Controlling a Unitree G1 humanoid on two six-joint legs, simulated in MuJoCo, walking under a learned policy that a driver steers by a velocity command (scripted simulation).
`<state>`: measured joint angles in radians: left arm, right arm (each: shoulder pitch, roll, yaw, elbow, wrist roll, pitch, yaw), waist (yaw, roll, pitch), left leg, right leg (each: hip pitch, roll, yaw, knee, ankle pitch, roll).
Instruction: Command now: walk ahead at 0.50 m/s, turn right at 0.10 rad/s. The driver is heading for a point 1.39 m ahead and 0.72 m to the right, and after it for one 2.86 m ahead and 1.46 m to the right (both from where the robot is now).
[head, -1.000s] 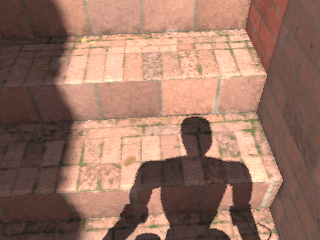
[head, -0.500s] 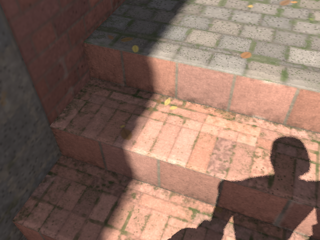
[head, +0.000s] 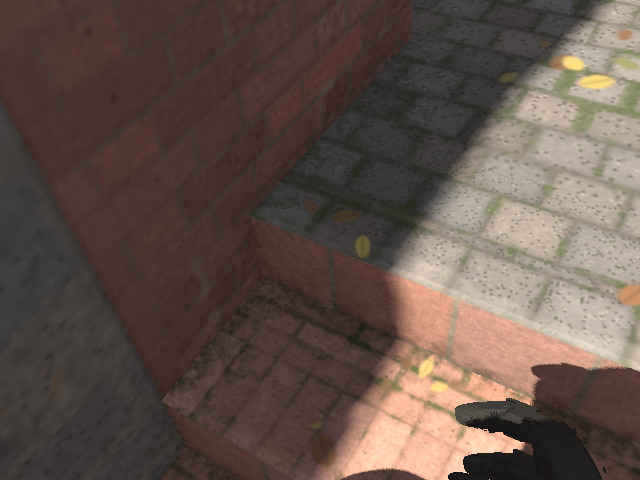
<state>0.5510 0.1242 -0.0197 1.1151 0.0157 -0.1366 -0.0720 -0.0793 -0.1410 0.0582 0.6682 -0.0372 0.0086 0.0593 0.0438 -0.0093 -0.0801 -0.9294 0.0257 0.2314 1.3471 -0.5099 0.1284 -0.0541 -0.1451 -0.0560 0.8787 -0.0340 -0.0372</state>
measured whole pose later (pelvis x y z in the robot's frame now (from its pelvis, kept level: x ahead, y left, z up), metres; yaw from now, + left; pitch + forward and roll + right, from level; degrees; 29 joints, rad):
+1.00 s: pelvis +0.64 -0.08 +0.36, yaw -32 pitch +6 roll +2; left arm 0.36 0.23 0.06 1.03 0.04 -0.10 -0.10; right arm 0.00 -0.14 0.05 0.75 -0.03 -0.10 0.07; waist -0.01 -0.03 -0.14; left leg -0.94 0.08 0.08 1.37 -0.54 0.02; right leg -0.53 0.07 0.26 1.45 -0.10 -0.08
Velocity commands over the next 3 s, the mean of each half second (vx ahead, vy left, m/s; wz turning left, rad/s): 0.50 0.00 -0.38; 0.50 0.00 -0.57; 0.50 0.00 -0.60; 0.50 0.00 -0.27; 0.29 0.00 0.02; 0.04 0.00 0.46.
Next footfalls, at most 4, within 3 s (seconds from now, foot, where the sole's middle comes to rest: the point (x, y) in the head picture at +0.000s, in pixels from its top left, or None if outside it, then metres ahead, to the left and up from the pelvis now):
0.38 right None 0.38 -0.19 -0.45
0.90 left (383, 208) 0.82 -0.03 -0.27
1.48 right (599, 186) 0.86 -0.41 -0.27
1.92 left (601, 67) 1.23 -0.51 -0.27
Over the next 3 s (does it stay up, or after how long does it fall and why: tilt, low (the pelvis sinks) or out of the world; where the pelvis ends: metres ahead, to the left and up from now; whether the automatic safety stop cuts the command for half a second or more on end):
stays up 1.23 -0.55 0.50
